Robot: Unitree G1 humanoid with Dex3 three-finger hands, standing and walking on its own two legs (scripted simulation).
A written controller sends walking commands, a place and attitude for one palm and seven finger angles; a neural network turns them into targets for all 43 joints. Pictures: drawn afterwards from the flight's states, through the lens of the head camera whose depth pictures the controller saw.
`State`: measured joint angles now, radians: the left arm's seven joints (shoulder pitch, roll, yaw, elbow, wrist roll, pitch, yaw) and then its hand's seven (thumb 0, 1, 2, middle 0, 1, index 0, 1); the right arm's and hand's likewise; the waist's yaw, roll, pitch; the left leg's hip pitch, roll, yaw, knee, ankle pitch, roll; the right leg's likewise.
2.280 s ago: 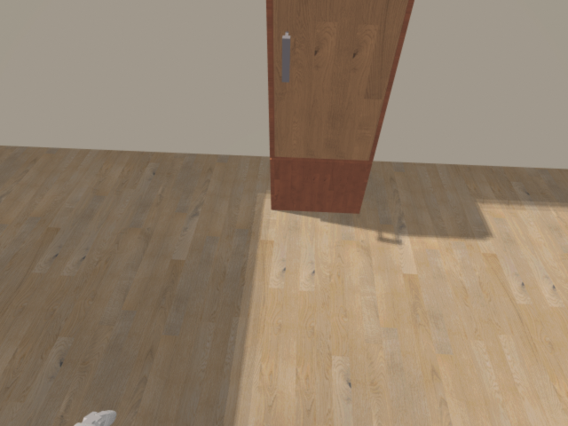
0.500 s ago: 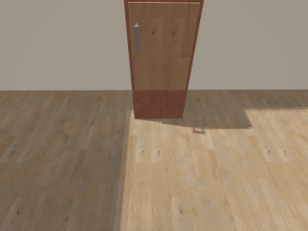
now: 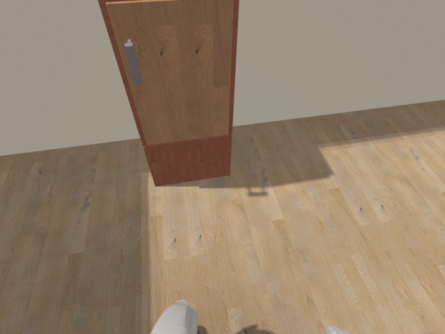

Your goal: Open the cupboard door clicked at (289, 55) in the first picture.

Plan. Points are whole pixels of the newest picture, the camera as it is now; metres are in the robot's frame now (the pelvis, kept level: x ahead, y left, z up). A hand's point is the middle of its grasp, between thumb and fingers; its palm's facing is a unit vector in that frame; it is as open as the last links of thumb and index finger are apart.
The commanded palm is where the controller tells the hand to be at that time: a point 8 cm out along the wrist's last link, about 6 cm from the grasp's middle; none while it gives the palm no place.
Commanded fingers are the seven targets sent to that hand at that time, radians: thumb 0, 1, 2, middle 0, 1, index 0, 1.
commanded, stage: walk to a spot facing it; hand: left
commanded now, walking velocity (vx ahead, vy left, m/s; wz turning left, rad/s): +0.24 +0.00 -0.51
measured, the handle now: (133, 61) +0.89 +0.41 +0.00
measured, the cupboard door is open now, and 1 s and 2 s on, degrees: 0 0 0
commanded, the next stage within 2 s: turn to face it in 0.76 s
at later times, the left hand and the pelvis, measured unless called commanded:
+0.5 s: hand (135, 260) +0.28 +0.25 -0.16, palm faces -0.23 -0.95 -0.19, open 7.4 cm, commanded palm none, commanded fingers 0.00 0.90 0.90 -0.20 -0.30 -0.20 -0.30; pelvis +0.13 +0.08 +0.00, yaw -17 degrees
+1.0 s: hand (177, 249) +0.32 +0.15 -0.16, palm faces -0.51 -0.83 -0.22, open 7.4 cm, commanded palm none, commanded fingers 0.00 0.90 0.90 -0.20 -0.30 -0.20 -0.30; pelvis +0.15 +0.04 +0.00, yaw -32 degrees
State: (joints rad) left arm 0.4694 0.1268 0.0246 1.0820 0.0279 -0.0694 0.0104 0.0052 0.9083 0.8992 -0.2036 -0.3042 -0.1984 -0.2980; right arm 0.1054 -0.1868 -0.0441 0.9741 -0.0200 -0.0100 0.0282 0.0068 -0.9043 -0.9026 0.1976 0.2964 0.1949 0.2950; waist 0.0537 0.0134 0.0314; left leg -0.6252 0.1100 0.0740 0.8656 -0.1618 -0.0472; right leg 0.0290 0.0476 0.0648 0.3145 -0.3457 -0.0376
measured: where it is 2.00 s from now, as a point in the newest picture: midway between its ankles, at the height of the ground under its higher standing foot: outside the picture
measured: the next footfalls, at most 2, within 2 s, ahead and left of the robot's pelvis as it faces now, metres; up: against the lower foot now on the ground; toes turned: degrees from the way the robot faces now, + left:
left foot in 0.10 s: +0.21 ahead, +0.12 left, +0.00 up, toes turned +4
right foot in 0.76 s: +0.13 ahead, -0.08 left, +0.00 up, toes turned -35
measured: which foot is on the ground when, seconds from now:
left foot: up 0.00-0.08, down 0.10-0.76, up 0.78-1.00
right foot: down 0.00-0.12, up 0.14-0.74, down 0.76-1.00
